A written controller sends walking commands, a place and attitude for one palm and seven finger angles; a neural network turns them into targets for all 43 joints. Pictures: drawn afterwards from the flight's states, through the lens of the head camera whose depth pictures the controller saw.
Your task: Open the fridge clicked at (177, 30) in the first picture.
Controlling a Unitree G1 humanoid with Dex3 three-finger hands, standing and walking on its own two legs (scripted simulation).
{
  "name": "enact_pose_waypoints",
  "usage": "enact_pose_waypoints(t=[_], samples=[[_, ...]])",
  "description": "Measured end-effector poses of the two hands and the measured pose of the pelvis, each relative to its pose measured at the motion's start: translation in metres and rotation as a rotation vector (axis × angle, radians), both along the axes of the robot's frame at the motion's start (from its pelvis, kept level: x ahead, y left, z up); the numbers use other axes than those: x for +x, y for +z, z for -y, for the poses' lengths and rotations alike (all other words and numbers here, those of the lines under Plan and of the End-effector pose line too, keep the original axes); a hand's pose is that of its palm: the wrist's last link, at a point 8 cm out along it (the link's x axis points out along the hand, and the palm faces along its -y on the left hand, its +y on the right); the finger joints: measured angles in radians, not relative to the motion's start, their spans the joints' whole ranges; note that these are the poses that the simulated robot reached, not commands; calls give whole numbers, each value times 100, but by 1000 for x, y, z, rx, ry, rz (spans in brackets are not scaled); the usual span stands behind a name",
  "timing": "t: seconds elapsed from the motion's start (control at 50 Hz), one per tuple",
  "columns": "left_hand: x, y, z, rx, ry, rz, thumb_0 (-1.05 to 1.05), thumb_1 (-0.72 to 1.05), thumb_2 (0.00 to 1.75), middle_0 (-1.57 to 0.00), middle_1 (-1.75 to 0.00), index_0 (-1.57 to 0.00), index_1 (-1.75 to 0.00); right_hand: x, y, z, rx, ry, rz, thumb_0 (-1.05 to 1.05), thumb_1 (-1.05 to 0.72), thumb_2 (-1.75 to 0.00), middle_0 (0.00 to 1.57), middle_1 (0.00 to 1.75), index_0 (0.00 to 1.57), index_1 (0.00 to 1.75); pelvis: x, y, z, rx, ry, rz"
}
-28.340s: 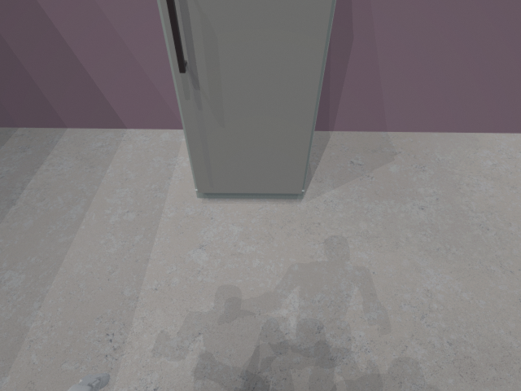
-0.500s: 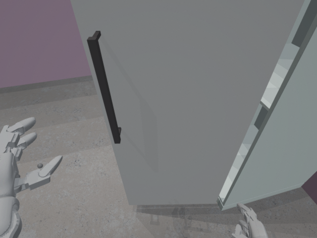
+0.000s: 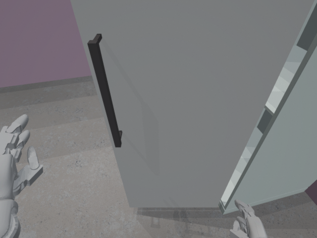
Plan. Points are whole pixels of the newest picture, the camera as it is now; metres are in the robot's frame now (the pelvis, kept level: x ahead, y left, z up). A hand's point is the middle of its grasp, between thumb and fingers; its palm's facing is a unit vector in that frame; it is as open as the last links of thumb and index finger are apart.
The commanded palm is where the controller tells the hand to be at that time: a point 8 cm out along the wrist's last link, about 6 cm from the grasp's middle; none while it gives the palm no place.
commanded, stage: draw the hand back to the body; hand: left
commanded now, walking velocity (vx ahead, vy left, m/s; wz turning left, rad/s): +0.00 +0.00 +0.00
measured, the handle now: (110, 100) +0.42 +0.21 +0.15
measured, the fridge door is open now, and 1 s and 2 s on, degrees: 76 76 76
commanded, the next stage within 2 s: step back with the hand held close in 0.04 s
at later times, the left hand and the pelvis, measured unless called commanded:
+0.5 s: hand (32, 180) +0.16 +0.27 +0.15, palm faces +0.36 -0.80 -0.48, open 7.4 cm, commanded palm +0.11 +0.31 +0.17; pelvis -0.03 +0.01 +0.00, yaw +0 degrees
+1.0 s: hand out of the picture +0.04 +0.32 +0.16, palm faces +0.55 -0.74 -0.39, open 7.4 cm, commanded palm -0.02 +0.35 +0.17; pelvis -0.12 +0.03 -0.02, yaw +7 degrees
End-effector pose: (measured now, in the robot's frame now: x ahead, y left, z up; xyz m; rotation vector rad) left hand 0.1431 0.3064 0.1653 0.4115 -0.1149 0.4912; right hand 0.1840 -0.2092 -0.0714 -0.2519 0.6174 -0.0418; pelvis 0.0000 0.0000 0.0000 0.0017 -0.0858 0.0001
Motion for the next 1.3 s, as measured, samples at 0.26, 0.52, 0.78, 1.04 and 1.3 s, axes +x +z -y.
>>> enact_pose_waypoints(t=[0.26,0.52,0.78,1.04,1.3], samples=[[1,12,3,54,-17,38,2,89,89,-21,-30,-21,-30,-8,-3,10,-7,-17,-36,1,-90,-90,20,30,20,30,-7,0,3,-16,20,-25],[-24,7,-4,138,-121,-48,2,89,89,-21,-30,-22,-30,-44,1,17,-48,-121,-101,1,-90,-90,20,30,20,30,-36,-2,-12,-20,3,-82],[-82,4,-25,166,-49,49,2,89,89,-21,-30,-21,-30,-95,-1,-4,-44,-70,-64,1,-90,-90,20,30,20,30,-88,-10,-19,-39,65,-69],[-154,5,-54,154,41,185,1,89,89,-21,-30,-22,-30,-136,-10,-23,-120,-12,-102,1,-90,-90,20,30,20,30,-132,-19,-36,-61,110,-64],[-169,20,-24,124,-129,168,2,90,90,-20,-30,-21,-30,-178,15,-44,-12,6,-27,1,-89,-90,21,30,21,30,-183,-2,-27,-80,23,-158]])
